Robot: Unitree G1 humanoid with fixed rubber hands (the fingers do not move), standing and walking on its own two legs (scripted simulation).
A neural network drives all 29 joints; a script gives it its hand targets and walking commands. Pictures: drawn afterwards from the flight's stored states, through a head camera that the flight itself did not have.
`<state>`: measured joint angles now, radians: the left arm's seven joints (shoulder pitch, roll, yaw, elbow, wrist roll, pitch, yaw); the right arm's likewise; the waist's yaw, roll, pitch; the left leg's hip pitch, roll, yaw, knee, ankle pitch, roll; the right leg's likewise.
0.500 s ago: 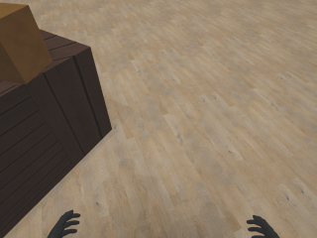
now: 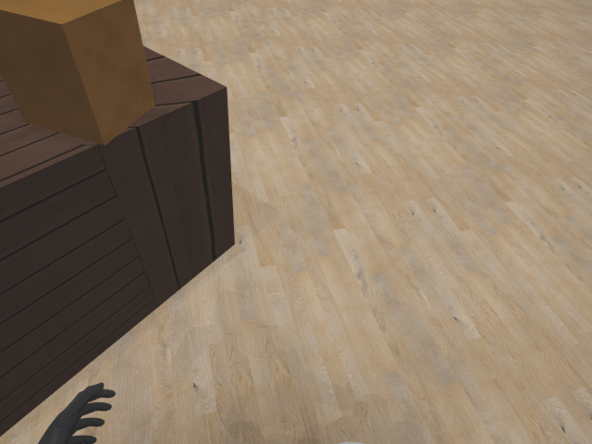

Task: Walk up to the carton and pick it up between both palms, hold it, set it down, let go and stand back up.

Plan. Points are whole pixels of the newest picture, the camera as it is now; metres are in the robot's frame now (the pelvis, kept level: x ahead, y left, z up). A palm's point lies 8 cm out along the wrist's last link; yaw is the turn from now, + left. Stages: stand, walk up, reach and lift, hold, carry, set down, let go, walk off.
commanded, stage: walk up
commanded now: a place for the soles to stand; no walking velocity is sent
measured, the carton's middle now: (76, 62) +0.88 +0.45 +0.09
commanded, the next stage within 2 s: none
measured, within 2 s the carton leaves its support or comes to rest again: neither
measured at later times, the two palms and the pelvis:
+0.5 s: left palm (124, 377) +0.24 +0.23 -0.05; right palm (509, 319) +0.33 -0.40 -0.07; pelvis +0.19 -0.10 +0.01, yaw +14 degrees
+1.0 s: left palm (122, 332) +0.33 +0.26 -0.09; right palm (437, 233) +0.53 -0.33 -0.07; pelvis +0.34 -0.06 +0.00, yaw +23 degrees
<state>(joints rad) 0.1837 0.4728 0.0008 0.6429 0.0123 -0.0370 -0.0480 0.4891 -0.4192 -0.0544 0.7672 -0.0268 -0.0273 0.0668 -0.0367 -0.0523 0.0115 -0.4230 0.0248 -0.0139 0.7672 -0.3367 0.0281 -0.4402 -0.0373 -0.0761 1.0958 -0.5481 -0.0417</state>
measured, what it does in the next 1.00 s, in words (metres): walks ahead, turning left: right foot, then left foot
